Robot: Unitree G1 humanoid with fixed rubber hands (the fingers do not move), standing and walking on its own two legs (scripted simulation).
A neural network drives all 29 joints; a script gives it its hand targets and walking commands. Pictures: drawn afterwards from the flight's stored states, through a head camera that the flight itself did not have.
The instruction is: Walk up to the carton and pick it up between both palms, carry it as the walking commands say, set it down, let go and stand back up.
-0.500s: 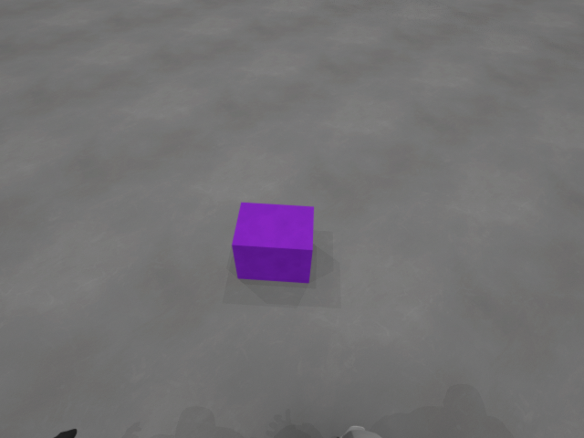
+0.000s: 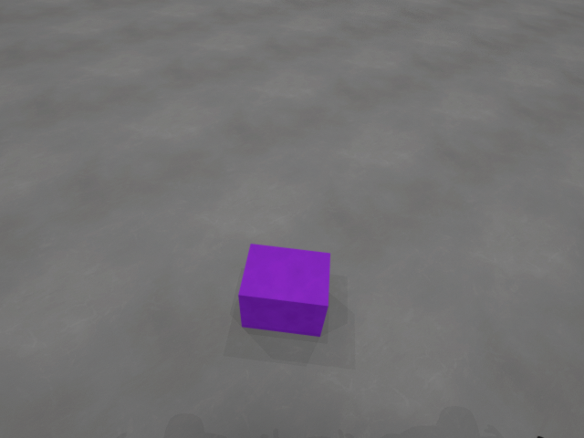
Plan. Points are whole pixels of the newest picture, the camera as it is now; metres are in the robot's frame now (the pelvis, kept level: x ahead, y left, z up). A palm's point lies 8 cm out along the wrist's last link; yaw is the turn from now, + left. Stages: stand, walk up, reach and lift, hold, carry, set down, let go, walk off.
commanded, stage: walk up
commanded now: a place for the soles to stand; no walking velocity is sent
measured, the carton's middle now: (285, 290) +0.73 +0.02 -0.64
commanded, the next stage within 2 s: none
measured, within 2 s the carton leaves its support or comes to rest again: neither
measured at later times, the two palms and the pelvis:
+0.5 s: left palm (53, 368) +0.23 +0.35 -0.06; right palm (514, 379) +0.25 -0.33 -0.07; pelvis +0.16 +0.00 +0.00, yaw -1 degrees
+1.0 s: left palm (118, 301) +0.35 +0.32 -0.08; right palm (492, 334) +0.33 -0.32 -0.08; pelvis +0.22 +0.00 +0.01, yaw -2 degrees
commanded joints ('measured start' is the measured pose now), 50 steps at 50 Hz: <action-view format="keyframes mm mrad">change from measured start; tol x16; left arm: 1 49 174 46 -32 4 -22 -4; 35 38 92 27 26 -5 28 32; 50 -235 110 -14 127 -17 27 32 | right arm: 1 52 -225 -53 -37 2 -1 -17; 27 136 -242 -41 -3 -16 -2 -44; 50 -203 -142 42 165 16 40 -54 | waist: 1 -28 212 19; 9 -33 200 -8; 13 97 -199 -114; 24 -7 -112 -18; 27 -60 234 -94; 50 -8 37 -82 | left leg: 1 143 259 -314 -337 -9 198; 10 2 198 -148 -196 -9 142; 12 -199 92 -35 179 66 62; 14 -423 24 -145 497 -244 21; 25 211 -45 5 -64 74 12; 28 236 432 -671 -327 -67 227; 34 7 226 -231 -155 350 161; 39 5 22 -80 28 -116 -7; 50 139 101 -138 -150 192 13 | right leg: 1 -196 -51 9 -59 23 18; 11 337 51 -89 -514 153 -24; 13 526 -352 591 -752 -176 -225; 19 199 -215 163 -700 269 -225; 24 21 -163 56 -569 302 -151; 29 -188 -4 40 -6 -176 12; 36 229 27 -78 -435 148 -5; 39 46 -206 268 -607 103 -111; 50 184 -78 58 -557 336 -28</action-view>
